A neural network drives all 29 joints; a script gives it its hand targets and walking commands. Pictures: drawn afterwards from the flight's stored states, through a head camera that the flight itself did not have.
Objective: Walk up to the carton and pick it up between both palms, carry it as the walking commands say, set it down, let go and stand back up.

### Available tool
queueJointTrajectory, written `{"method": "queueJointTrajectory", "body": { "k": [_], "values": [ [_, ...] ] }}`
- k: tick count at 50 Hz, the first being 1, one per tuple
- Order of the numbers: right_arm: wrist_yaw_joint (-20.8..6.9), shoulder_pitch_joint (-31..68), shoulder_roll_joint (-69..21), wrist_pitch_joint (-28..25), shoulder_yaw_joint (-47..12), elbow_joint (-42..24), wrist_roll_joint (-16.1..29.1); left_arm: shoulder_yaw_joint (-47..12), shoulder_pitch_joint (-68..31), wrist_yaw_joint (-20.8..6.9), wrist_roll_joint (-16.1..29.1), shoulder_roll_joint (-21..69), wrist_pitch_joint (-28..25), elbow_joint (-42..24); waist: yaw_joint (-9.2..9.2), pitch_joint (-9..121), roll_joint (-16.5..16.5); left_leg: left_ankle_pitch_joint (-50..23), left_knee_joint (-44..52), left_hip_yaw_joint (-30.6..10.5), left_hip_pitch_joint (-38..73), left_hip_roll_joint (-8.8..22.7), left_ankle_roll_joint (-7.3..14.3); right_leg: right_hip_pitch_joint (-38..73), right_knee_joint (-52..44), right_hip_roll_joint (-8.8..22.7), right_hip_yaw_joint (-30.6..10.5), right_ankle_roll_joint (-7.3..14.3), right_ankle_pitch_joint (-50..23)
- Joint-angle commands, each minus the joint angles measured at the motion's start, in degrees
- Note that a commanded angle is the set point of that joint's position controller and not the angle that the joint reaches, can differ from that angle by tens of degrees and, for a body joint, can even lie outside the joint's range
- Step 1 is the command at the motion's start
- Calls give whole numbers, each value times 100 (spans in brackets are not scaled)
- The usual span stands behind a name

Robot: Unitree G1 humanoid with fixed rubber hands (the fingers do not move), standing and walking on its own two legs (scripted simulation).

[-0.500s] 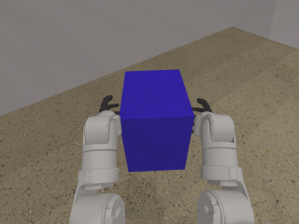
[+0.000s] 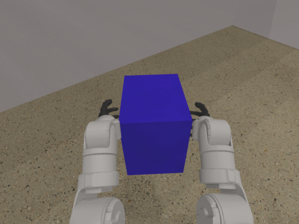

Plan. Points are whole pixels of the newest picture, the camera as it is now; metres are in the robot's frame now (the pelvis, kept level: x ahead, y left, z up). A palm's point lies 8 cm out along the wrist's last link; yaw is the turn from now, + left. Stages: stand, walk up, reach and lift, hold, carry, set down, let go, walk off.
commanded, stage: carry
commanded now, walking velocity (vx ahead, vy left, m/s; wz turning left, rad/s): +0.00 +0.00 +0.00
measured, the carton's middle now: (153, 123) +0.42 +0.00 +0.02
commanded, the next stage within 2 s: hold in 0.56 s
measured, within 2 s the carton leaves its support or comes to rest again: neither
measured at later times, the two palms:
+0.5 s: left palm (103, 129) +0.32 +0.13 +0.11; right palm (202, 131) +0.32 -0.12 +0.11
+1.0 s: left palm (99, 137) +0.30 +0.14 +0.10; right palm (201, 146) +0.29 -0.12 +0.08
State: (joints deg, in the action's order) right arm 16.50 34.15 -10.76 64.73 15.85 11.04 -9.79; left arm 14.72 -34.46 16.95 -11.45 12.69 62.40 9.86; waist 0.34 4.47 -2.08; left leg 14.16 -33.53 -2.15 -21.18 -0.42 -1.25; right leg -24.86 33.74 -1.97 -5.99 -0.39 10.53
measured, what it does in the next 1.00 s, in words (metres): stands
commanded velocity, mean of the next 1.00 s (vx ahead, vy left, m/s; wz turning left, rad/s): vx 0.00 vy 0.00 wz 0.00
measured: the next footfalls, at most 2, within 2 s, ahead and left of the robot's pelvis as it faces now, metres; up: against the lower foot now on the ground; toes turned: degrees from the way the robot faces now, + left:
none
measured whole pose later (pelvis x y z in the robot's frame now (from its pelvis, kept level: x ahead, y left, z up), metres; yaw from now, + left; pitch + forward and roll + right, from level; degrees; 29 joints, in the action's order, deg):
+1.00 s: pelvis -0.01 +0.01 +0.01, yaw +0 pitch -6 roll +0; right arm 6.7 21.8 -10.7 45.9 15.1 21.7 -17.4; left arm 14.1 -25.2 4.4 -18.7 12.1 40.3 23.5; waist 1.3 5.1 -0.2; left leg 13.7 -31.0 -2.2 -11.1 -0.7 -1.0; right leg -14.1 29.8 -1.5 -6.0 -1.3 9.6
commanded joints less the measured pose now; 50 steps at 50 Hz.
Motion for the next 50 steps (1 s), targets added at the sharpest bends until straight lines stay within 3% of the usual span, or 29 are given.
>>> {"method": "queueJointTrajectory", "body": {
  "k": [1, 2, 4, 5, 6, 8, 10, 11, 12, 13, 17, 18, 19, 23, 24, 25, 27, 28, 29, 30, 32, 34, 35, 37, 39, 41, 46, 47, 50],
  "values": [
    [-1407, 3844, -5527, -328, -2938, -430, 1958, -2933, -3608, -1437, 1994, 5407, -79, -388, -71, 2531, 180, -997, 19, -13, 931, 524, 342, 867, -390, 687, -280, 315, -1070],
    [-1406, 3719, -5807, -332, -3197, -968, 2175, -3214, -3479, -1430, 2172, 5596, -83, -1027, -84, 2350, 94, -968, 99, -77, 852, 615, 325, 864, -364, 642, -180, 330, -986],
    [-1428, 3574, -5364, -400, -2736, -218, 1770, -2694, -3038, -1499, 1768, 5362, -132, 175, -91, 2422, 89, -731, 70, -118, 889, 537, 360, 732, -522, 672, -254, 339, -596],
    [-1360, 4631, -5747, -436, -3237, -1201, 2242, -3180, -4137, -1418, 2177, 5645, -174, -882, -78, 2457, -76, -711, 48, -160, 890, 540, 358, 713, -510, 689, -376, 396, -636],
    [-1376, 4080, -5239, -471, -2756, -289, 1765, -2580, -3240, -1474, 1670, 5300, -155, 439, -71, 2415, 92, -383, 42, -13, 791, 451, 349, 622, -674, 712, -360, 371, -227],
    [-1368, 3926, -5896, -462, -3321, -1466, 2253, -3209, -3509, -1470, 2256, 5895, -161, -969, -103, 2561, 124, -158, -69, 175, 904, 225, 356, 808, -727, 746, -469, 391, -121],
    [-1441, 3487, -5527, -537, -2855, -649, 1847, -2738, -2770, -1541, 1782, 5541, -205, -46, -87, 2495, -102, 72, 64, 182, 826, 208, 329, 856, -779, 794, -557, 427, -153],
    [-1419, 3365, -5734, -434, -3268, -1377, 2131, -2906, -2259, -1520, 1972, 5784, -129, -437, -92, 2521, -253, -149, 37, 39, 780, 363, 382, 881, -731, 760, -437, 308, -442],
    [-1486, 3029, -5148, -535, -2605, -85, 1541, -2197, -1753, -1615, 1369, 5198, -207, 973, -84, 2441, -275, -248, -164, 167, 701, 241, 330, 893, -715, 799, -445, 280, -641],
    [-1404, 4426, -5499, -698, -3059, -1032, 1995, -2879, -3764, -1511, 1966, 5490, -409, -477, -97, 2613, -60, 45, 122, 202, 660, 170, 327, 1161, -659, 782, -461, 362, -872],
    [-1413, 3302, -5348, -594, -2955, -508, 1784, -2929, -3038, -1501, 1850, 5389, -358, -156, -105, 2315, 164, -386, 315, -37, 738, 477, 377, 896, -564, 709, -363, 405, -616],
    [-1435, 2782, -5899, -472, -3354, -1094, 2112, -3283, -2870, -1495, 2206, 5692, -294, -1227, -104, 2485, 156, -522, 172, 32, 948, 506, 377, 851, -620, 757, -293, 341, -643],
    [-1345, 4085, -5771, -560, -3419, -1529, 2218, -3513, -3848, -1444, 2351, 5786, -292, -1238, -86, 2655, 217, -906, 161, -2, 940, 523, 354, 1067, -390, 703, -272, 303, -1197],
    [-1453, 3434, -5029, -554, -2715, -49, 1566, -2637, -2654, -1577, 1545, 5173, -239, 720, -76, 2157, 174, -101, 151, 33, 557, 378, 320, 779, -635, 761, -433, 354, -348],
    [-1550, 2504, -5118, -559, -2679, 294, 1492, -2443, -1922, -1636, 1387, 4929, -317, 673, -63, 2120, -42, -5, 74, 29, 624, 375, 366, 622, -814, 780, -506, 359, 80],
    [-1489, 2658, -5808, -476, -3498, -1450, 2159, -3116, -1762, -1606, 1943, 5619, -218, -789, -92, 2251, -231, 2, -33, 73, 730, 336, 308, 627, -955, 808, -557, 320, 247],
    [-1460, 3599, -5601, -562, -3301, -945, 2005, -3064, -3105, -1584, 1944, 5416, -311, -517, -96, 2099, -388, 57, 64, 192, 698, 223, 274, 546, -916, 793, -536, 398, -71],
    [-1425, 3788, -5104, -601, -2853, -239, 1676, -2820, -3415, -1520, 1710, 5079, -350, 122, -100, 2096, 77, -98, 227, 112, 721, 311, 340, 551, -753, 744, -427, 377, -215],
    [-1766, 1777, -3944, -1128, -919, 1772, -217, -809, -1405, -1861, -301, 3945, -932, 2133, 707, -544, 814, 322, 1303, -246, 1019, -444, 261, 1269, -1350, -114, 134, 275, 938],
    [-2041, -149, -4144, -1465, -1259, 3376, 49, -864, 606, -2016, -284, 4057, -1238, 4143, 643, -493, 633, 258, 1201, -207, 937, -490, 234, 1346, -1309, -263, 25, 274, 1099],
    [-2384, 1320, -5201, -2296, -2034, 1746, 441, -2034, -1306, -2315, 247, 4916, -2157, 2011, 474, 604, 897, -107, 1302, -220, 1305, -488, 155, 1595, -1229, -230, 31, 352, 570],
    [-2590, 2572, -6342, -2772, -3157, -57, 961, -2965, -2133, -2627, 936, 6064, -2665, 784, 543, 2912, 124, -1598, 904, -267, 1880, -435, 232, 2564, -936, -359, 137, 77, -1032],
    [-2708, 2949, -6618, -2770, -3488, 89, 1150, -2962, -2115, -2709, 981, 5842, -2712, 810, 818, 2864, -152, -1361, 918, -289, 1701, -451, 223, 2641, -904, -331, 227, -33, -836],
    [-2688, 3830, -6570, -3018, -3950, -1499, 1498, -3774, -2643, -2936, 1464, 6413, -2783, 202, 130, 3709, -134, -1802, 645, -329, 1773, -496, 154, 2682, -681, -379, 169, -133, -1458],
    [-2677, 2969, -6490, -2920, -4362, -1679, 1612, -4310, -2334, -2938, 1693, 6506, -2695, -270, -101, 4045, 70, -2236, 561, -344, 2146, -481, 36, 2843, -597, -334, 139, -89, -2176],
    [-2786, 3335, -6219, -2833, -4266, -1348, 1634, -3815, -1537, -3029, 1453, 6334, -2494, 647, 197, 3550, 124, -1843, 711, -355, 1751, -413, 78, 2916, -646, -324, 175, -65, -1478],
    [-2973, 2897, -5725, -2393, -2692, 871, 792, -2218, -1155, -3209, 617, 5856, -2258, 2608, 68, 901, -119, 369, 1166, -289, 867, -316, 198, 1980, -1006, -285, 206, -72, 717],
    [-3065, 2304, -5592, -2370, -2644, 1268, 840, -2159, -805, -3151, 509, 5885, -2232, 2711, 257, 504, 286, 423, 1441, -314, 720, -235, 188, 2019, -992, -354, 341, -17, 499],
    [-3095, 2686, -5470, -2476, -2200, 1126, 593, -2043, -1533, -3298, 452, 5868, -2343, 2594, 2, 509, 711, 1169, 1696, -322, 260, -182, 181, 2380, -998, -363, 277, 35, 847]
  ]
}}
